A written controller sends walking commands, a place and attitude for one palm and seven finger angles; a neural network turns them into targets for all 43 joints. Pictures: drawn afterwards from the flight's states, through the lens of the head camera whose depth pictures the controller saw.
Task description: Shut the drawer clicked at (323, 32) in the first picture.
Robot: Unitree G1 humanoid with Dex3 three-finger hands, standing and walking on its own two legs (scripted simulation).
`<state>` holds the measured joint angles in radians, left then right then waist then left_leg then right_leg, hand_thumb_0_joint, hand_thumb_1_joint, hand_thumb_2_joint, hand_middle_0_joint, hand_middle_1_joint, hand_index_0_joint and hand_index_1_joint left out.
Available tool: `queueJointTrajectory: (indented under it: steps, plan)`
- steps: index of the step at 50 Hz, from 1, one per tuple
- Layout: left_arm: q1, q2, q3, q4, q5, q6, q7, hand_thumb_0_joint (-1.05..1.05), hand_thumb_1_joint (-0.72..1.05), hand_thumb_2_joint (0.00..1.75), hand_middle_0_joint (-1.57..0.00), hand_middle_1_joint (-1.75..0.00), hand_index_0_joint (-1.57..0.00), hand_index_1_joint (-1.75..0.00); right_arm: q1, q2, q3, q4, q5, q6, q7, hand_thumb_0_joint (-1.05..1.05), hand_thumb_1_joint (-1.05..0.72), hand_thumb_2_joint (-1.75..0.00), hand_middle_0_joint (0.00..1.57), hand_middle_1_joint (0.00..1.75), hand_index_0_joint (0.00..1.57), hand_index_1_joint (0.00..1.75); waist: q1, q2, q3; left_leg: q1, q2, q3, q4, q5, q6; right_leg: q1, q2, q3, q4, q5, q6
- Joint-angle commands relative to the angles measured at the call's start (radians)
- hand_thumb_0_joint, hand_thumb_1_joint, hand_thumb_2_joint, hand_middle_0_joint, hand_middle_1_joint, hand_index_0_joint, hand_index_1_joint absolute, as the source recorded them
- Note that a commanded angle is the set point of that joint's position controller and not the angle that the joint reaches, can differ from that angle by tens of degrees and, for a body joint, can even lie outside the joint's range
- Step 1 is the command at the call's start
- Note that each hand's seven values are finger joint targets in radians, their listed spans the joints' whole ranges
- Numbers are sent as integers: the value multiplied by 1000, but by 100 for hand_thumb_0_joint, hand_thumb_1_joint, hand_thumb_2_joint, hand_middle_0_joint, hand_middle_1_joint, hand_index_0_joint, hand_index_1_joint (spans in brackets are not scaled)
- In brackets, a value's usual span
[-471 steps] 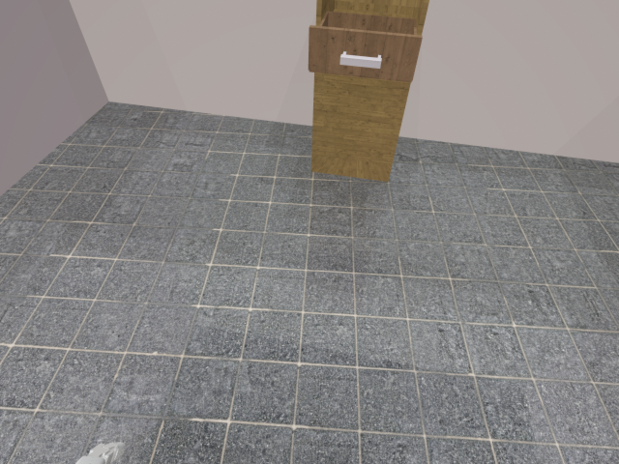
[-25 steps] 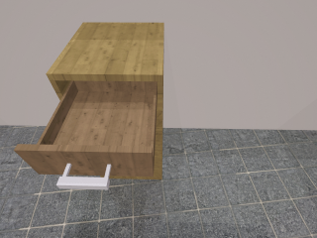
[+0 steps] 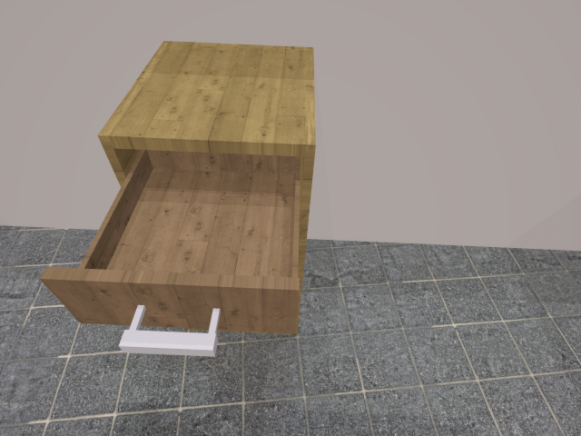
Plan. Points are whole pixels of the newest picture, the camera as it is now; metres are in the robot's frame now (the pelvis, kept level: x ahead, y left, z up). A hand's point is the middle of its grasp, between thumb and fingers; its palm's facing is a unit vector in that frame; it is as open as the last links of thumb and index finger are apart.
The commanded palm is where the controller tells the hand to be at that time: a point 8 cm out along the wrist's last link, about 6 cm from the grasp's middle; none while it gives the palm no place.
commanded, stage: look again from close up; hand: left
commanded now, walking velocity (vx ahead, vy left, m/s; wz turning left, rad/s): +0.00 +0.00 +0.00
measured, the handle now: (174, 328) +0.27 +0.19 -0.03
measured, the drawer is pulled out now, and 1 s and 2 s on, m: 0.29 0.28 0.28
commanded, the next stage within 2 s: raise the hand and make a fist in 0.52 s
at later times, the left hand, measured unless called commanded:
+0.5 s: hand out of the picture -0.02 +0.16 -0.18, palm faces +0.04 -0.98 -0.18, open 7.4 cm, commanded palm none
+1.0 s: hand out of the picture +0.11 +0.13 -0.03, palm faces +0.14 -0.99 +0.02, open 6.5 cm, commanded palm +0.07 +0.20 -0.03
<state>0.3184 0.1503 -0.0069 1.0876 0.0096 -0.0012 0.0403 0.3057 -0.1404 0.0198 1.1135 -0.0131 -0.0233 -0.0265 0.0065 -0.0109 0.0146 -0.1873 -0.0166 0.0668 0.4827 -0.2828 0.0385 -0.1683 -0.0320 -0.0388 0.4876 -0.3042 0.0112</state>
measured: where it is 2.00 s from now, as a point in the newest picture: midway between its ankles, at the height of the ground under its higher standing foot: outside the picture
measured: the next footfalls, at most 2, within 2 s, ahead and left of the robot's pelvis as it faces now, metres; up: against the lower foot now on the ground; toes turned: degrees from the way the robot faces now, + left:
none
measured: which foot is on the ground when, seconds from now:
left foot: down 0.00-1.00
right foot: down 0.00-1.00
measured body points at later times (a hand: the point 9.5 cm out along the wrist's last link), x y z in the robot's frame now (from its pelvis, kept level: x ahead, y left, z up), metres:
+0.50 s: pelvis +0.00 +0.00 +0.00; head +0.00 +0.00 +0.45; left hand -0.02 +0.21 -0.16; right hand -0.01 -0.22 -0.16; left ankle -0.01 +0.09 -0.74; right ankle -0.03 -0.12 -0.74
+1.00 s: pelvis -0.03 -0.03 -0.05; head -0.02 -0.02 +0.40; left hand +0.09 +0.18 -0.03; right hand +0.18 -0.28 -0.08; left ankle -0.01 +0.09 -0.74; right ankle -0.03 -0.13 -0.74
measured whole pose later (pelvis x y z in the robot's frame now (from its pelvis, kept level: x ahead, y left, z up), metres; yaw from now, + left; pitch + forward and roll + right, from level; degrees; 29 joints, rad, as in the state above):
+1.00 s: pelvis -0.03 -0.03 -0.05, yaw +1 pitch +8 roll +0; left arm 0.66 0.13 0.01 0.00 -0.16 -0.43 -0.11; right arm 0.19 -0.26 -0.07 0.59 0.00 -0.32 -0.01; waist 0.02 -0.05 -0.12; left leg -0.62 0.02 0.03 0.90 -0.41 0.00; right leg -0.59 -0.01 -0.08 0.91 -0.45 -0.04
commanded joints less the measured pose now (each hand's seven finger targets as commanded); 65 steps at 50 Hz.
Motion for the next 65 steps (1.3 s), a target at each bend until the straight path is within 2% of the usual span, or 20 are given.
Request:
queueJointTrajectory:
  steps: [1,30,31,32,33,34,35,36,39,42,43,45,47,49,50,52,54,58,61,65]
  plan:
    - [76,82,13,-15,2,-17,5,0,90,90,-20,-30,-20,-30,55,-103,-20,-21,5,-13,-7,0,-90,-90,20,30,20,30,0,10,44,4,121,-110,-88,285,15,-28,-70,56,-66,207,-36]
    - [98,67,13,3,4,-15,3,0,90,90,-20,-30,-20,-30,58,-89,-18,2,8,-9,-5,0,-90,-90,20,30,20,30,3,13,71,6,117,-109,-129,194,12,-40,-70,59,-105,161,-35]
    - [115,100,8,28,18,-42,39,0,90,90,-20,-30,-20,-30,-28,-124,-19,-74,12,-16,3,0,-90,-90,20,30,20,30,18,-20,124,-98,130,-91,60,331,-22,-70,-113,100,-115,451,-30]
    - [-578,262,58,-1533,-188,-238,25,0,90,90,-22,-32,-22,-32,-14,-299,-54,-434,50,-156,-37,0,-90,-90,20,30,20,30,-111,161,-371,205,29,-72,-49,342,-10,-1,-9,16,-11,369,-40]
    - [-212,202,63,-1279,-107,-170,75,0,90,90,-24,-34,-24,-34,-104,-192,-14,-371,49,-253,-62,0,-90,-90,20,30,20,30,-12,285,-364,227,71,-57,-64,447,-13,-39,21,-10,51,167,-57]
    - [-162,150,33,-1213,-129,-119,128,0,90,90,-26,-37,-26,-37,-99,-204,-39,-317,55,-289,-62,0,-90,-90,20,30,20,30,-43,223,-281,133,76,-71,-68,362,-47,-104,21,-43,64,69,-44]
    - [126,-44,-69,-996,-126,-28,114,0,90,90,-28,-39,-28,-39,-57,-173,-40,-296,66,-291,-42,0,-90,-90,20,30,20,30,-47,125,-140,42,78,-96,-81,233,-34,-172,16,-60,56,31,-37]
    - [0,-73,-120,-1219,-166,-57,88,0,90,90,-30,-41,-30,-41,-73,-205,-35,-386,68,-301,-41,0,-90,-90,20,30,20,30,-47,93,-65,-37,64,-115,-68,133,-29,-153,13,-73,43,54,-33]
    - [114,-17,-46,-1171,-148,-178,54,0,90,90,-36,-47,-36,-47,-109,-229,-62,-468,37,-347,-46,0,-90,-90,20,30,20,30,-64,-95,-10,-155,19,-108,51,15,-10,-270,24,-69,30,-30,-29]
    - [439,-77,-7,-978,-190,-337,-85,0,90,90,-42,-54,-42,-54,-159,-214,-91,-546,21,-333,-9,0,-90,-90,20,30,20,30,27,-314,-7,-349,18,-80,176,18,-35,-383,36,-79,148,-63,-28]
    - [449,-56,13,-992,-202,-387,-123,0,90,90,-44,-56,-44,-56,-170,-218,-95,-576,21,-333,1,0,-90,-90,20,30,20,30,40,-303,-58,-406,10,-72,219,15,-36,-378,32,-58,192,-46,-31]
    - [342,44,69,-1287,-202,-500,-156,0,90,90,-48,-60,-48,-60,-177,-214,-103,-654,13,-342,16,0,-90,-90,20,30,20,30,71,-33,-268,-337,1,-43,262,84,-34,-314,23,-24,272,37,-48]
    - [330,144,160,-1418,-192,-579,-155,0,90,90,-52,-65,-52,-65,-165,-192,-105,-662,9,-340,18,0,-90,-90,20,30,20,30,66,171,-334,-302,7,-34,314,153,-32,-348,28,-11,327,91,-61]
    - [272,185,199,-1466,-177,-639,-142,0,90,90,-56,-69,-56,-69,-158,-182,-105,-642,6,-319,18,0,-90,-90,20,30,20,30,28,204,-271,-348,16,-55,367,129,-28,-452,35,-12,367,72,-63]
    - [251,139,162,-1462,-177,-670,-148,0,90,90,-58,-71,-58,-71,-175,-174,-102,-648,6,-307,17,0,-90,-90,20,30,20,30,8,191,-228,-393,16,-62,394,82,-24,-501,35,-10,378,35,-63]
    - [216,121,148,-1396,-174,-733,-180,0,90,90,-62,-75,-62,-75,-199,-171,-101,-651,12,-295,16,0,-90,-90,20,30,20,30,-26,107,-141,-529,19,-80,469,-33,-19,-603,35,17,395,-68,-60]
    - [232,112,141,-1329,-196,-714,-238,0,90,90,-66,-80,-66,-80,-197,-185,-97,-674,29,-283,9,0,-90,-90,20,30,20,30,-43,38,-106,-598,18,-79,499,-129,-12,-617,23,75,345,-209,-54]
    - [208,156,136,-1400,-284,-533,-377,0,90,90,-74,-88,-74,-88,-194,-209,-85,-756,62,-280,-28,0,-90,-90,20,30,20,30,-31,9,-267,-572,2,-60,513,-148,0,-472,-5,166,242,-296,-23]
    - [220,205,208,-1456,-311,-415,-388,0,90,90,-80,-95,-80,-95,-181,-196,-78,-763,71,-268,-54,0,-90,-90,20,30,20,30,-16,-13,-325,-539,6,-68,503,-99,2,-390,-19,179,217,-225,-1]
    - [270,193,286,-1457,-326,-378,-320,0,90,90,-88,-104,-88,-104,-183,-164,-73,-725,59,-257,-68,0,-90,-90,20,30,20,30,8,-63,-296,-520,18,-92,460,-14,-6,-343,-13,123,248,-44,5]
